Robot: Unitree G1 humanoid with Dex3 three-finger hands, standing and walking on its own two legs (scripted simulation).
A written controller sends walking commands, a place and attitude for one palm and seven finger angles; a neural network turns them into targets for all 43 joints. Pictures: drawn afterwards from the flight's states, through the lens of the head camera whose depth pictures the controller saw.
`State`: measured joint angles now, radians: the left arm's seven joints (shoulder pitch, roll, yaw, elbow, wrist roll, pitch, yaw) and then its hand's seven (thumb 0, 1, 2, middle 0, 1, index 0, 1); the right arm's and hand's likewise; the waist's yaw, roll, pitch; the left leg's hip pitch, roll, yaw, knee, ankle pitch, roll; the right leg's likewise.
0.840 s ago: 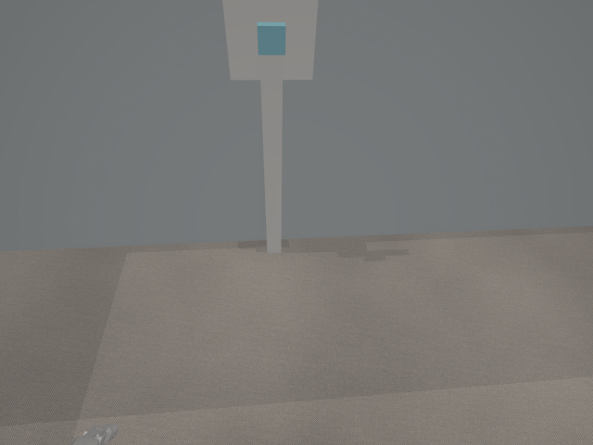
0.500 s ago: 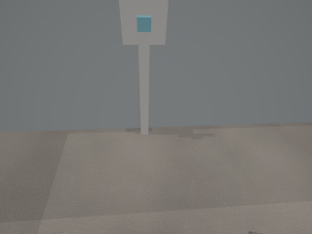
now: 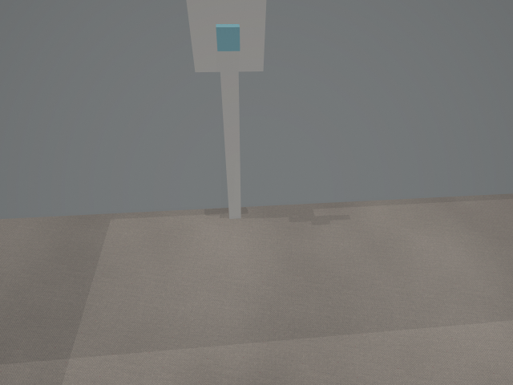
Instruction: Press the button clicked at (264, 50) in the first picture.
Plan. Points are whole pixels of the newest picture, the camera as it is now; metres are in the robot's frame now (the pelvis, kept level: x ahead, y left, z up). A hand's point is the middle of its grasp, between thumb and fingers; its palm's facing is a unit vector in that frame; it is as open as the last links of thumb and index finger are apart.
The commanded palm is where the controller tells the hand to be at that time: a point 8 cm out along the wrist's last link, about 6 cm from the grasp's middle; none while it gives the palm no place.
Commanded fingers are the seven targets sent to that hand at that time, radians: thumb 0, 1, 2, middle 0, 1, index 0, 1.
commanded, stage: look at it before walking up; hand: left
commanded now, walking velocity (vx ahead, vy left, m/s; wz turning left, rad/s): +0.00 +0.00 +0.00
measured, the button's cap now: (228, 37) +0.98 +0.14 +0.12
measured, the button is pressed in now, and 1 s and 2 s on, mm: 0 0 0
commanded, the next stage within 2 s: walk to a spot facing it in 0.60 s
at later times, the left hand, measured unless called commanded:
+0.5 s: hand out of the picture +0.07 +0.24 -0.16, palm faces -0.03 -0.94 -0.33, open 7.4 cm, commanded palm none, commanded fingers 0.00 0.90 0.90 -0.20 -0.30 -0.20 -0.30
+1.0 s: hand out of the picture +0.07 +0.21 -0.18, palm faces -0.12 -0.95 -0.29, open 7.4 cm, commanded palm none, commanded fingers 0.00 0.90 0.90 -0.20 -0.30 -0.20 -0.30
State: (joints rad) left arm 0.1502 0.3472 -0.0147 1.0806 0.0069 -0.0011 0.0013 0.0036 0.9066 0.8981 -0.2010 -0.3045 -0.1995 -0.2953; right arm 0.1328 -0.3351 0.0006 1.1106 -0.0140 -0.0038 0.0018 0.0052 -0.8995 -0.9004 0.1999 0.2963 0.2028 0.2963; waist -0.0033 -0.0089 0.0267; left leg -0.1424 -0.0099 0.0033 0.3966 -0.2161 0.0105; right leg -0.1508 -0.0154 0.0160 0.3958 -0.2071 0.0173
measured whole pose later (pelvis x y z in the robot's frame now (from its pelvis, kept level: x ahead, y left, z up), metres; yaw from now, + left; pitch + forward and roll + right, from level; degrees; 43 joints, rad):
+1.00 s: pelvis +0.00 -0.01 -0.01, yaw -8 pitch -1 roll +2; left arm 0.20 0.29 0.02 1.00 0.01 0.06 0.00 0.00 0.91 0.90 -0.20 -0.30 -0.20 -0.29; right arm 0.12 -0.24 -0.02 1.00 -0.02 0.02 -0.02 0.00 -0.90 -0.90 0.20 0.30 0.20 0.30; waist 0.02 -0.03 0.08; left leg -0.19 0.03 0.13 0.52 -0.30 0.00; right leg -0.33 0.01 0.05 0.72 -0.38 0.02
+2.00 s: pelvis +0.23 -0.02 -0.01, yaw -41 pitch +1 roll -2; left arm 0.13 0.25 0.09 0.91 0.03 0.06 -0.03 0.00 0.92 0.90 -0.19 -0.30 -0.19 -0.29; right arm 0.39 -0.17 -0.03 1.02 -0.03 -0.03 -0.05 0.00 -0.91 -0.90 0.20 0.30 0.20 0.30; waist -0.03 -0.04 0.08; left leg -0.05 0.05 0.29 0.44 -0.41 0.05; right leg -0.60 -0.04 -0.07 1.02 -0.23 0.04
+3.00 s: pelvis +0.36 -0.09 -0.01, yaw -42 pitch +2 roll -1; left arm 0.12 0.21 0.07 0.92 0.00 0.04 0.02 0.00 0.91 0.90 -0.20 -0.30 -0.19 -0.29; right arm 0.28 -0.20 -0.07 0.97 -0.03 0.04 -0.01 0.00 -0.90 -0.90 0.20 0.30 0.20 0.30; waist -0.06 0.02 0.07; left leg -0.33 -0.05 -0.13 0.47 -0.17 0.01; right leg -0.36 -0.01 0.01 0.75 -0.43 0.06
